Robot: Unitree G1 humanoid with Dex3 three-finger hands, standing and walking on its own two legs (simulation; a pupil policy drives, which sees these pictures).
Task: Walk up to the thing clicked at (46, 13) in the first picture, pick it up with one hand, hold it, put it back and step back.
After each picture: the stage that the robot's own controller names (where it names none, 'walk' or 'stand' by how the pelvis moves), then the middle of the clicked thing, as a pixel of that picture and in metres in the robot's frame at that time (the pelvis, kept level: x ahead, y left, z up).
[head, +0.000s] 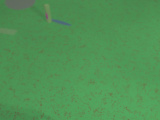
stand; (47, 13) +1.89 +0.50 -0.66
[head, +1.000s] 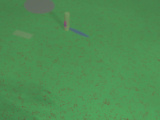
walk; (66, 21) +1.78 +0.21 -0.63
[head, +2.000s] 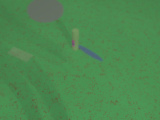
walk; (75, 40) +1.19 +0.11 -0.63
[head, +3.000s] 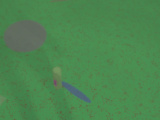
walk; (57, 78) +0.78 +0.19 -0.64
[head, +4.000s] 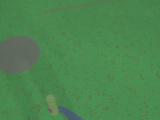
walk; (52, 105) +0.55 +0.21 -0.64
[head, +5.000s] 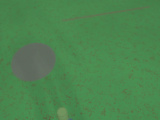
stand; (63, 119) +0.48 +0.17 -0.64
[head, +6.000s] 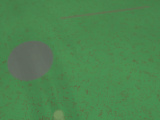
stand; out of the picture +0.44 +0.17 -0.65
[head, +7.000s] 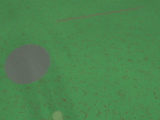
stand; out of the picture +0.45 +0.19 -0.66
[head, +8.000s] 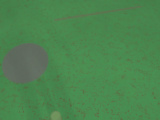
stand; out of the picture +0.44 +0.19 -0.66
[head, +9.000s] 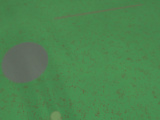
stand; out of the picture +0.43 +0.19 -0.66
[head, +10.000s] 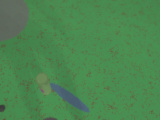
go down; (44, 85) +0.47 +0.20 -0.51
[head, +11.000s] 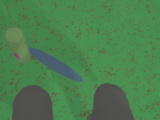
go down; (19, 48) +0.51 +0.25 -0.26
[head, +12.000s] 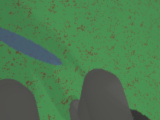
close in; out of the picture +0.49 +0.28 -0.20
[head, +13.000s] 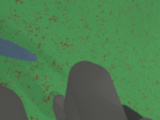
close; out of the picture +0.48 +0.31 -0.16
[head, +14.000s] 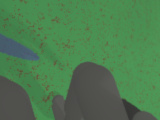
lift; out of the picture +0.43 +0.28 -0.17
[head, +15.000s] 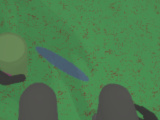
lift; (14, 63) +0.36 +0.23 -0.03
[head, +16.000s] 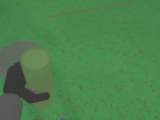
hold; (40, 84) +0.31 +0.14 +0.09
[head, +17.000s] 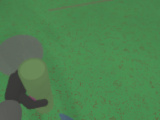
hold; (39, 90) +0.31 +0.15 +0.04
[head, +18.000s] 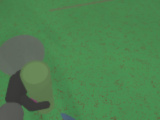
crouch; (41, 92) +0.30 +0.15 +0.05
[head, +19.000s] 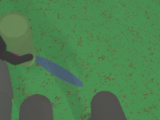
crouch; (21, 45) +0.45 +0.18 -0.05
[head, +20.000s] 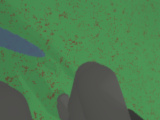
lower; out of the picture +0.44 +0.28 -0.17
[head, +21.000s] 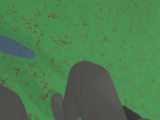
lower; out of the picture +0.45 +0.29 -0.17
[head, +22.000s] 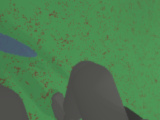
lower; out of the picture +0.45 +0.29 -0.17
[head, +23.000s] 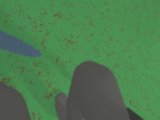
lower; out of the picture +0.44 +0.28 -0.17
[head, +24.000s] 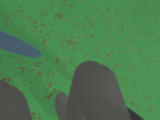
loosen; out of the picture +0.43 +0.27 -0.16
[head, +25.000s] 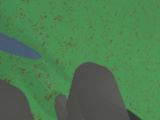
withdraw; out of the picture +0.44 +0.27 -0.17
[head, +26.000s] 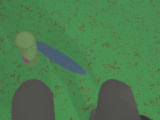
walk; (28, 51) +0.46 +0.22 -0.24
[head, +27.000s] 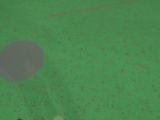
stand; out of the picture +0.40 +0.15 -0.59
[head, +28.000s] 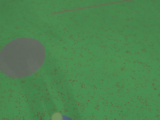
stand; out of the picture +0.41 +0.17 -0.60
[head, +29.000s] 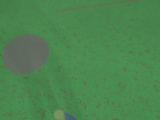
stand; out of the picture +0.42 +0.16 -0.61
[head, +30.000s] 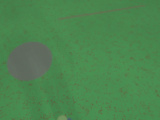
walk; out of the picture +0.42 +0.15 -0.66
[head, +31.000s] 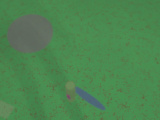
walk; (70, 92) +0.54 +0.10 -0.64
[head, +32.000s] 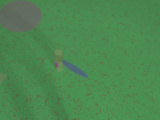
walk; (58, 60) +0.85 +0.16 -0.64
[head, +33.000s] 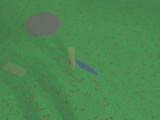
stand; (71, 58) +1.06 +0.14 -0.64
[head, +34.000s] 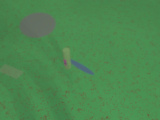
stand; (67, 59) +1.05 +0.17 -0.66
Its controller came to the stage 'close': yes
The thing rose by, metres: 0.68
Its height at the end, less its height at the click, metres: +0.00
